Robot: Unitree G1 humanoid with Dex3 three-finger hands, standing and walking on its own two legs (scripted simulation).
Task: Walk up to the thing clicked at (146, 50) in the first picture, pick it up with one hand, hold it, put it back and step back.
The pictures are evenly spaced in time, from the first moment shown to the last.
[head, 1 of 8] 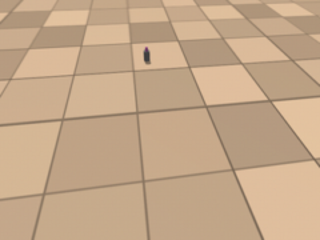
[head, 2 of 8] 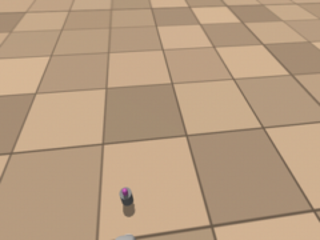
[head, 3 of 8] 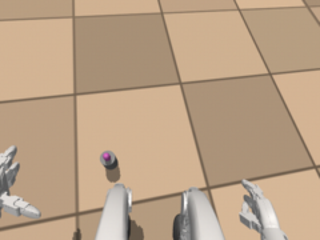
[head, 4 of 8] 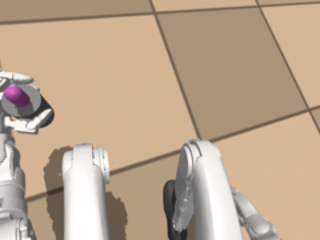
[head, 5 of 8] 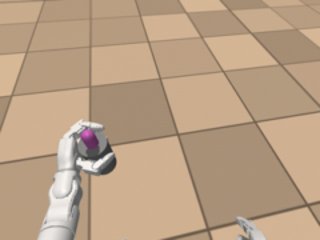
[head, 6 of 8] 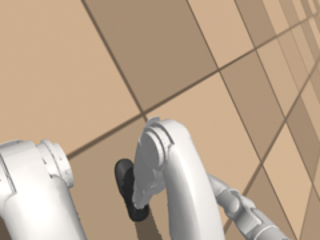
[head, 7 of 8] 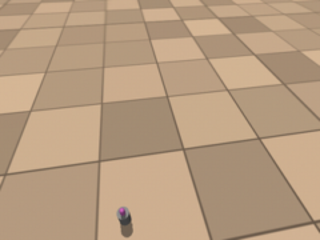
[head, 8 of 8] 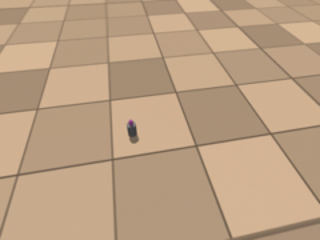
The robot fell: no
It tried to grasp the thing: yes
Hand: left
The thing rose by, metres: 0.69
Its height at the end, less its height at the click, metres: +0.00
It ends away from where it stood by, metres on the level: 0.00
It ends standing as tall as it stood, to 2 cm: yes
